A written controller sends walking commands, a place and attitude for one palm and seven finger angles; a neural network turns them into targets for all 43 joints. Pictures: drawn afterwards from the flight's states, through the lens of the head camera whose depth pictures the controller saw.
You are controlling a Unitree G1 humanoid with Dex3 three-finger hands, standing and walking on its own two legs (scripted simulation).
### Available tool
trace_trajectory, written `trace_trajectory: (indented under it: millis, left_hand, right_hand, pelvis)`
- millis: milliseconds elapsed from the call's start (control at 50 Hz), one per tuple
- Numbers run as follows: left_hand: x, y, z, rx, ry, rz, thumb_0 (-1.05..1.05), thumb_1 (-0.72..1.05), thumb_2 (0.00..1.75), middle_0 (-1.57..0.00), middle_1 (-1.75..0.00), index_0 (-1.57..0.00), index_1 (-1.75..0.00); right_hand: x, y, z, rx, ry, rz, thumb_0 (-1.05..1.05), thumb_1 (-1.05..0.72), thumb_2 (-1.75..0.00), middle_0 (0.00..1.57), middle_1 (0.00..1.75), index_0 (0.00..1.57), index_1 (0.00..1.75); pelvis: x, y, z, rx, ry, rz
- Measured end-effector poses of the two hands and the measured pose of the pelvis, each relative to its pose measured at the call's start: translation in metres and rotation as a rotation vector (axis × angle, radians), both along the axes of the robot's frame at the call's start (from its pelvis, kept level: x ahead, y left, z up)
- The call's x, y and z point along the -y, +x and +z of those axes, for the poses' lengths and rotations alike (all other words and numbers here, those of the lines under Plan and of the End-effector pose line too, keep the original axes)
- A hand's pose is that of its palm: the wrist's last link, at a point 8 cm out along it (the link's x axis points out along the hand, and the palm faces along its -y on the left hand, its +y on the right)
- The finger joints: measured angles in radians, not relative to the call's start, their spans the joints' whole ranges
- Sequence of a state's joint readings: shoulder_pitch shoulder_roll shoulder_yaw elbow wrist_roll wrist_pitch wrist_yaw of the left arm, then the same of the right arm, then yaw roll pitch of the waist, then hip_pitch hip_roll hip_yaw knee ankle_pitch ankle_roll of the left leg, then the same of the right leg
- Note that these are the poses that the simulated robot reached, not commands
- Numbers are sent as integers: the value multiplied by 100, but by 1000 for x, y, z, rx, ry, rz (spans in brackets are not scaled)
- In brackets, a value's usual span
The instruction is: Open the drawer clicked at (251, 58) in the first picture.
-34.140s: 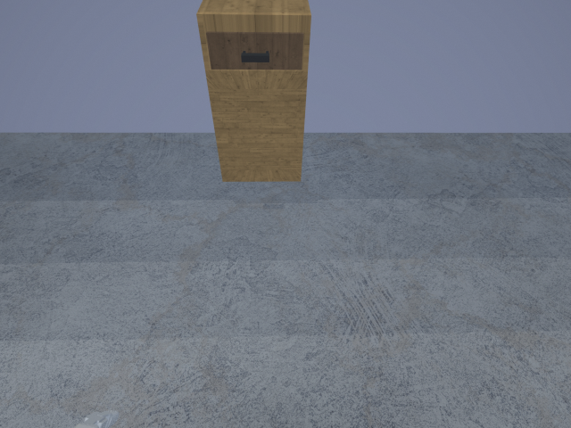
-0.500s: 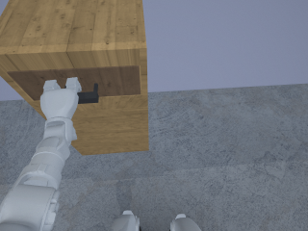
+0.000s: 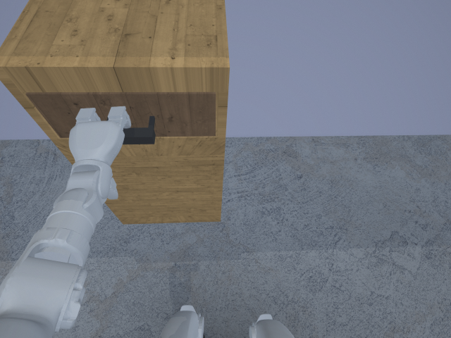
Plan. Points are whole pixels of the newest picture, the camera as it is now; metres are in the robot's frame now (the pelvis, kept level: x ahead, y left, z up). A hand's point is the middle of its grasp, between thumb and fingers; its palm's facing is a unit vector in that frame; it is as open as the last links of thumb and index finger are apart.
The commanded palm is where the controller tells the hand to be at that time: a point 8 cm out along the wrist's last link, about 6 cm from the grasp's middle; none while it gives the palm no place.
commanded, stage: lower the fingers behind the handle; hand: left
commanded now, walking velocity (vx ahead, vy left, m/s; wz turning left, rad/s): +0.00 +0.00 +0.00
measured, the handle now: (129, 128) +0.52 +0.23 -0.01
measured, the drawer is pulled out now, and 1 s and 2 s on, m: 0.00 0.00 0.00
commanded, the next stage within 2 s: lift the hand off the handle in 0.62 s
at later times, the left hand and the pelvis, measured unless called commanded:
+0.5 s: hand (109, 152) +0.45 +0.25 +0.00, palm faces -0.03 +0.02 -1.00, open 14.1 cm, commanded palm +0.43 +0.21 +0.02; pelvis -0.03 +0.00 -0.02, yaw +0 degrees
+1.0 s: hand (110, 150) +0.46 +0.25 +0.00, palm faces -0.05 +0.06 -1.00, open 14.0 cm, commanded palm +0.45 +0.20 +0.02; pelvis -0.03 -0.01 -0.02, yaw +1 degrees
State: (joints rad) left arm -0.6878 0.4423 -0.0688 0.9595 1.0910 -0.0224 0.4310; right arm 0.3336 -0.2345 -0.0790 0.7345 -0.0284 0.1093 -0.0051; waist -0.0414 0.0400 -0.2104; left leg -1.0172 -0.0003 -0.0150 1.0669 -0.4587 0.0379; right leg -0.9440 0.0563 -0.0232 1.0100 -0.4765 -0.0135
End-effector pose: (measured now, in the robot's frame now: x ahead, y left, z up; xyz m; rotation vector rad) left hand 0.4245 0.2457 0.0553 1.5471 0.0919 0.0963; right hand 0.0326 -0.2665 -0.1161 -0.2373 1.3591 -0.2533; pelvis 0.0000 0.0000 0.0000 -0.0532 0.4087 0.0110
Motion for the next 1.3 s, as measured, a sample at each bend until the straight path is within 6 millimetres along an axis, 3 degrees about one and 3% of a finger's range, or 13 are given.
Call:
trace_trajectory:
  millis: [200, 640, 820, 1040, 1300]
  left_hand:
    - [7, 3, 1, -21, 50, 49, 0, -49, 30, -28, -124, -23, -126]
    - [4, 5, 1, -24, 44, 28, 1, -49, 30, -26, -129, -24, -125]
    - [7, 6, 1, -36, 62, 40, 1, -49, 30, -27, -128, -23, -124]
    - [6, 14, 3, -54, 78, 35, 1, -49, 30, -28, -138, -30, -121]
    - [4, 15, 6, -80, 49, 39, 1, -49, 30, -28, -137, -32, -120]
  right_hand:
    - [-12, 14, -1, 70, 28, 24, 1, -91, -90, 20, 30, 21, 30]
    - [-2, -33, -16, 11, -2, 0, 1, -91, -90, 20, 30, 21, 30]
    - [-5, -32, -16, 18, 7, 4, 1, -91, -90, 20, 30, 21, 30]
    - [-2, -25, -19, 46, -7, 24, 1, -91, -90, 20, 30, 21, 30]
    - [-2, -32, -14, 25, -5, 4, 1, -91, -90, 20, 30, 21, 30]
  pelvis:
    - [2, -10, -1, 5, -2, 11]
    - [4, -29, -19, -14, 0, 4]
    - [5, -30, -17, -15, 0, 10]
    - [6, -32, -22, -23, -2, 17]
    - [7, -29, -16, -15, -1, 14]
